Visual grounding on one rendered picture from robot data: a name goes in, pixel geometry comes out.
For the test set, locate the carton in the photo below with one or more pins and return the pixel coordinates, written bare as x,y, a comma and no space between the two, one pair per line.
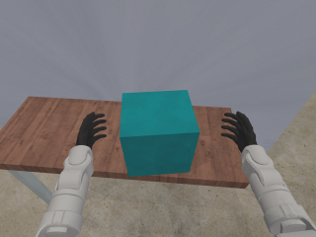
158,132

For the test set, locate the table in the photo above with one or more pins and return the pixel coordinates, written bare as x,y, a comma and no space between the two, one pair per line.
42,131

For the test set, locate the left robot forearm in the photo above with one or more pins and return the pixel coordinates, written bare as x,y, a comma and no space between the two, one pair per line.
64,214

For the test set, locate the right robot hand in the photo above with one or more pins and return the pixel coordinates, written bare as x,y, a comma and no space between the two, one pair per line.
244,132

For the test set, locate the right robot forearm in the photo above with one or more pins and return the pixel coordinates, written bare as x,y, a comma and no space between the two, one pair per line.
282,214

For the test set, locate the left robot hand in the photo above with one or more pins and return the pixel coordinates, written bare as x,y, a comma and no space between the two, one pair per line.
87,131

